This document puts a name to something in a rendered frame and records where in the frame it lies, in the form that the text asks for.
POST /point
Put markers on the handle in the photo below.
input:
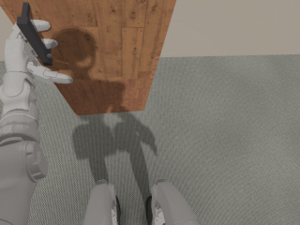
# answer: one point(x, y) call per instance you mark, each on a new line
point(32, 36)

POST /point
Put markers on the left robot shin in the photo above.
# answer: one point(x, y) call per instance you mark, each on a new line
point(114, 211)

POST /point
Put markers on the left robot upper arm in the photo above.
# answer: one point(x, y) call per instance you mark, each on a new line
point(22, 165)

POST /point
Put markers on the robot left hand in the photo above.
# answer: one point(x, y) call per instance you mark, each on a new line
point(18, 54)

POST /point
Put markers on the robot shin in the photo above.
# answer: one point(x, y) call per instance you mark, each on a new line
point(158, 217)
point(114, 211)

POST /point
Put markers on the robot left forearm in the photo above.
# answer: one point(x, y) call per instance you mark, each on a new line
point(20, 115)

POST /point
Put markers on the cupboard door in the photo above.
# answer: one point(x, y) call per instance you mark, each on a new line
point(99, 39)

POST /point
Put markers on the right robot shin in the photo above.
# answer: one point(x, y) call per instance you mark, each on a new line
point(158, 217)

